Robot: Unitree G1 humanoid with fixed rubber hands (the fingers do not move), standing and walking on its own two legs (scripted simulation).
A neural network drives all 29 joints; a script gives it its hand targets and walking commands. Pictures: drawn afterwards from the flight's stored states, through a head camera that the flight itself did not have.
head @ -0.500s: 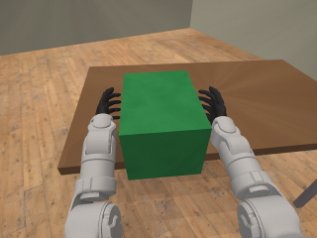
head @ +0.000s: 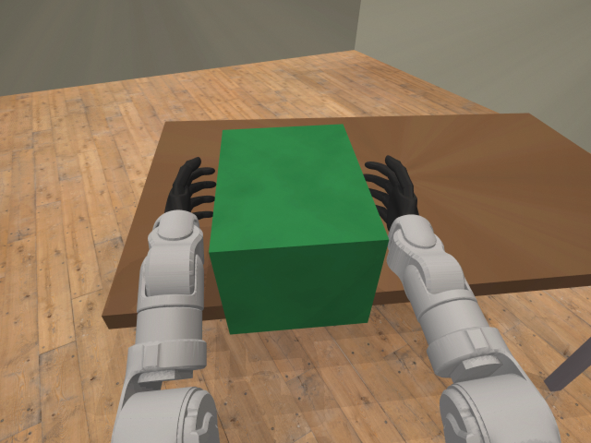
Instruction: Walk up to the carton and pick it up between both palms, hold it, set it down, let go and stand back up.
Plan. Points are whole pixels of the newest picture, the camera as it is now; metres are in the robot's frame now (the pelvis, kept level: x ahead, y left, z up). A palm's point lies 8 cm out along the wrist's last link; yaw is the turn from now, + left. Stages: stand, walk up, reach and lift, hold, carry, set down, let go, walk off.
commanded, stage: reach and lift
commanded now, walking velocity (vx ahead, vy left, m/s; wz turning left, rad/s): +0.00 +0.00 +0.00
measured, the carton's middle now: (290, 220) +0.42 -0.01 +0.12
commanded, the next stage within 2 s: hold in 0.30 s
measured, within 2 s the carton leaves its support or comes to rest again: neither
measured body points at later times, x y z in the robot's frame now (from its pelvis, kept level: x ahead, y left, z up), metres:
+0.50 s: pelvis -0.01 +0.00 +0.00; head -0.06 +0.02 +0.45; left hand +0.37 +0.15 +0.20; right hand +0.36 -0.15 +0.19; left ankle +0.03 +0.11 -0.75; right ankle +0.00 -0.11 -0.75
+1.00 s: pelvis +0.00 +0.00 +0.00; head -0.05 +0.02 +0.45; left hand +0.38 +0.14 +0.20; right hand +0.38 -0.15 +0.21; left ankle +0.03 +0.11 -0.75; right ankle +0.00 -0.11 -0.75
